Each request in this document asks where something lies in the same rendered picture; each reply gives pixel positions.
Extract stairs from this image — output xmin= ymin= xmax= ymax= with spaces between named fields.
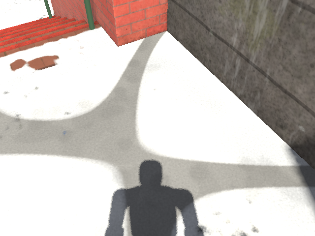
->
xmin=0 ymin=15 xmax=87 ymax=49

